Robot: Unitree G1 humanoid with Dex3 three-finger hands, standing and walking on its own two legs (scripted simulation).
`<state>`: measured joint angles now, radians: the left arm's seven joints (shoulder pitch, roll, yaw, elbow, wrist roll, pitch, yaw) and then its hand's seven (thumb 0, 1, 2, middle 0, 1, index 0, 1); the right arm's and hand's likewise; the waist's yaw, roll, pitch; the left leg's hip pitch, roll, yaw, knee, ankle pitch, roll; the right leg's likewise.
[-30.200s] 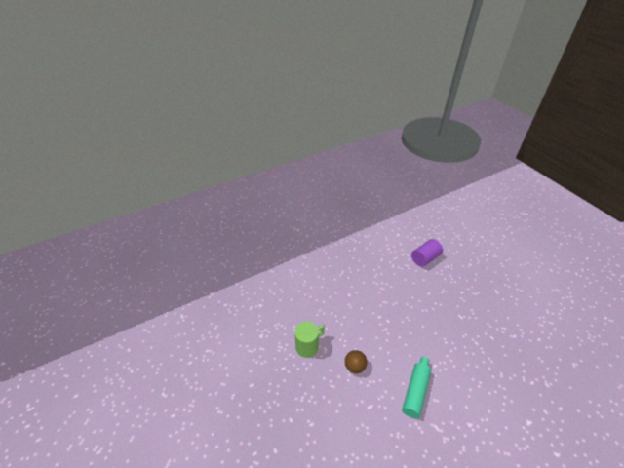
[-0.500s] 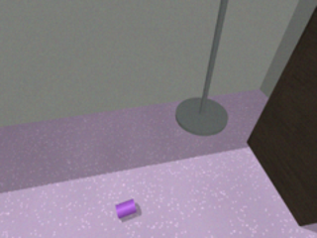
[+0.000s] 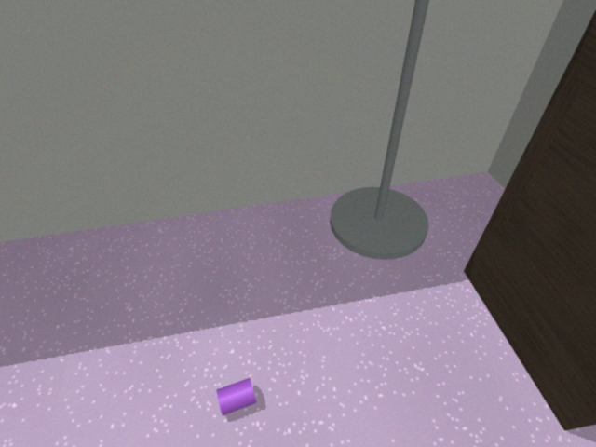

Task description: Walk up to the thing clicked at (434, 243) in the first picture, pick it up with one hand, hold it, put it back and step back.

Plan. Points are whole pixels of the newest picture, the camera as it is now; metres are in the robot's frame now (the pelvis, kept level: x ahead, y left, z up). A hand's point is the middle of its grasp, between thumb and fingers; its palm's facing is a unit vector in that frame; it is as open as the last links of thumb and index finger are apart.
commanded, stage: stand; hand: left
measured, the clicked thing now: (236, 396) +0.49 +0.22 -0.74
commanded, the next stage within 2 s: walk up in 0.64 s
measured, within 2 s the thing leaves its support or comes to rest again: neither
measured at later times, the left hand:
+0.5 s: hand out of the picture +0.08 +0.26 -0.15, palm faces -0.03 -0.94 -0.35, open 7.4 cm
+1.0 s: hand out of the picture +0.11 +0.25 -0.16, palm faces -0.04 -0.93 -0.36, open 7.4 cm
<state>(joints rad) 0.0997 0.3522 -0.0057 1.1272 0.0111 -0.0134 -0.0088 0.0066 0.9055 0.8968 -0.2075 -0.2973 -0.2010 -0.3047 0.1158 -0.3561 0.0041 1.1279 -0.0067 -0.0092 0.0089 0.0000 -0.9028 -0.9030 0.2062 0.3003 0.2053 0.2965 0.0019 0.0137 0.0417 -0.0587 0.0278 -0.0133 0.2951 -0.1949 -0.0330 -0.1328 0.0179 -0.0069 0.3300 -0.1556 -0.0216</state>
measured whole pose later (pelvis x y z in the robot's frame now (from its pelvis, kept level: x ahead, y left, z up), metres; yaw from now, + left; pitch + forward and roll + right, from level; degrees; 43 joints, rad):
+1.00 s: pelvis +0.05 -0.01 -0.01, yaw -3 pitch -2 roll +1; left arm 0.24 0.35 0.05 1.00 0.02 -0.03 -0.02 0.01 0.91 0.90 -0.21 -0.30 -0.20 -0.30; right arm 0.23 -0.39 -0.04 1.01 -0.02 0.00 0.00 0.00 -0.90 -0.90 0.21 0.30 0.21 0.30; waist 0.02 0.01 0.09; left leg -0.21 0.01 0.00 0.82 -0.52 0.02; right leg -0.13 0.05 0.04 0.48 -0.31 -0.06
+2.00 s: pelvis +0.06 +0.00 -0.02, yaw -3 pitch -3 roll +1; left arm 0.17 0.37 0.03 0.95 0.01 0.01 0.00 0.01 0.91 0.90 -0.21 -0.30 -0.20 -0.30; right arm 0.19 -0.33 -0.02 0.98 -0.01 0.01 0.02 0.00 -0.90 -0.90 0.21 0.30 0.21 0.30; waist 0.02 -0.03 0.09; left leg -0.15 -0.02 -0.03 0.53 -0.32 0.00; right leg -0.22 -0.03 0.00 0.59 -0.36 -0.01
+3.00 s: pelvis +0.07 +0.00 +0.00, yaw -3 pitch -3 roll +0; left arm 0.07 0.34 0.02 1.14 0.01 -0.02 -0.01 0.01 0.91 0.90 -0.21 -0.30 -0.20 -0.30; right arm 0.12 -0.35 -0.01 1.12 0.00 -0.01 0.01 0.00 -0.90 -0.90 0.21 0.30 0.21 0.30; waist 0.00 0.01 0.05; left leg -0.06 0.00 -0.04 0.34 -0.23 0.00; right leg -0.11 -0.02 -0.01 0.34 -0.19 0.02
